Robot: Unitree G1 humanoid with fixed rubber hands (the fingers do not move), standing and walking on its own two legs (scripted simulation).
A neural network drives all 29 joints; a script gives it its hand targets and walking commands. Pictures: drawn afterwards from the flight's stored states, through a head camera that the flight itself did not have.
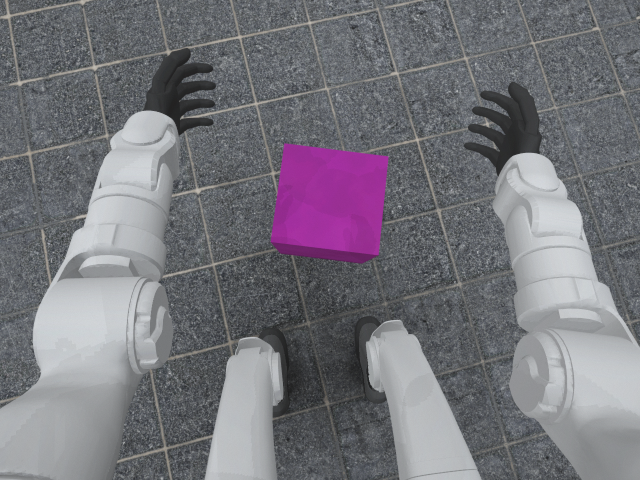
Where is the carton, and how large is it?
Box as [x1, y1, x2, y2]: [271, 143, 388, 263]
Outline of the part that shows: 284,143 271,235 271,242 280,253 360,263 377,255 388,156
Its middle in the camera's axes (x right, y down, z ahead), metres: +0.01 -0.06 +0.89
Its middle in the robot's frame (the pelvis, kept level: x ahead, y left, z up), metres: +0.50 -0.05 -0.52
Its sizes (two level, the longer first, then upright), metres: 0.210 0.200 0.250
